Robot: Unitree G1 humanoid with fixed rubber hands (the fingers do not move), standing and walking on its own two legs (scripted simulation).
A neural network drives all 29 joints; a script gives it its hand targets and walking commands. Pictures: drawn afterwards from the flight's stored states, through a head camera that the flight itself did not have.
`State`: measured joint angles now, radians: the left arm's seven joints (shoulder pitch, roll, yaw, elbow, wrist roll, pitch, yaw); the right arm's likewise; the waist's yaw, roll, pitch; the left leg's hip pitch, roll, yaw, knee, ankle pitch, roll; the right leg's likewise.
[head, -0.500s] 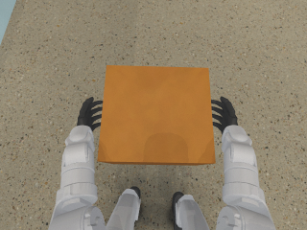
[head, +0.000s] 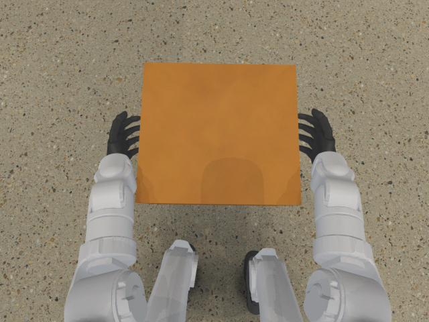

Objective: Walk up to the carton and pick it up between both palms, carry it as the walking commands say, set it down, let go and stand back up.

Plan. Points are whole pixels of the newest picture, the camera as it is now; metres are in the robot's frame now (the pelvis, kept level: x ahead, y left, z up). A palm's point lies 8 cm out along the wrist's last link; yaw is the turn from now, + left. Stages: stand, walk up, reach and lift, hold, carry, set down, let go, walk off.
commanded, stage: set down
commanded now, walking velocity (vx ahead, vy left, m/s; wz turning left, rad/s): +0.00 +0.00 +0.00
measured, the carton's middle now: (217, 144) +0.47 +0.04 -0.17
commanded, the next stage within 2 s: none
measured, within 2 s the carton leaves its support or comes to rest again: neither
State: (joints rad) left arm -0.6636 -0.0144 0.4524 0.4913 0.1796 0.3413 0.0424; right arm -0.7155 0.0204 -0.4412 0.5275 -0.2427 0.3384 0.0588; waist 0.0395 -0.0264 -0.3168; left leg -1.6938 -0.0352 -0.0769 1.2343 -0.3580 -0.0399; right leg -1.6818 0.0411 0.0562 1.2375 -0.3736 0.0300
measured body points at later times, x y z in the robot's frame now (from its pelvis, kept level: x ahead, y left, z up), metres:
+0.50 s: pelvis -0.03 +0.00 -0.08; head +0.22 +0.02 +0.29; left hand +0.43 +0.23 -0.17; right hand +0.47 -0.15 -0.16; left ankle +0.08 +0.13 -0.58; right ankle +0.07 -0.13 -0.58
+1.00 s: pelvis -0.04 +0.00 -0.15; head +0.26 +0.00 +0.18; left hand +0.44 +0.23 -0.26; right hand +0.49 -0.15 -0.26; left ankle +0.08 +0.13 -0.58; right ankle +0.07 -0.13 -0.58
